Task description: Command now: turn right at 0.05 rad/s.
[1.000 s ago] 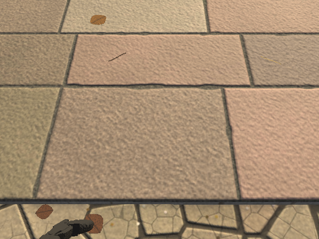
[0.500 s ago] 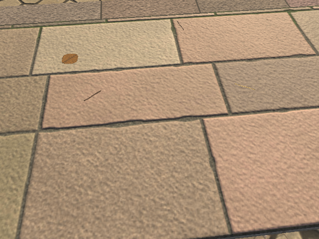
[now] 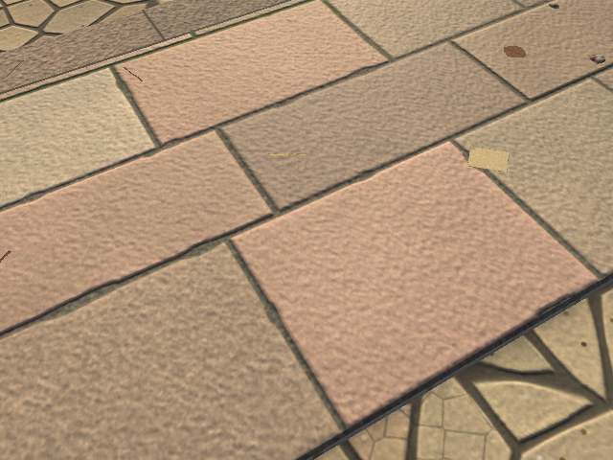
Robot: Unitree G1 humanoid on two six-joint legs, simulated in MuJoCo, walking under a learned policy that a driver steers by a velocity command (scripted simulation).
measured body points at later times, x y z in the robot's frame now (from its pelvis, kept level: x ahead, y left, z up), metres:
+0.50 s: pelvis +0.00 -0.01 +0.00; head +0.05 +0.00 +0.45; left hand +0.05 +0.31 -0.09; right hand +0.21 -0.25 -0.12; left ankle +0.00 +0.12 -0.72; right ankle +0.04 -0.09 -0.74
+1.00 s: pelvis -0.01 +0.01 +0.00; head +0.00 +0.04 +0.45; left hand -0.10 +0.26 -0.14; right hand +0.26 -0.10 -0.09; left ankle -0.06 +0.08 -0.74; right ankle +0.04 -0.11 -0.70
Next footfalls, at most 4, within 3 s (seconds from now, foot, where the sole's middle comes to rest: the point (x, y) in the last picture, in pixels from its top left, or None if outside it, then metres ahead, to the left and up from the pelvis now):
0.10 left None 0.05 0.12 -0.78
0.44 right None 0.08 -0.07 -0.78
0.86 left None -0.03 0.10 -0.78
1.38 right None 0.10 -0.10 -0.78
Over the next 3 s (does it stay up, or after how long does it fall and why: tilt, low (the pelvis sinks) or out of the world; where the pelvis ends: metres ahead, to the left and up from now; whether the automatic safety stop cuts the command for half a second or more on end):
stays up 1.28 0.39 0.03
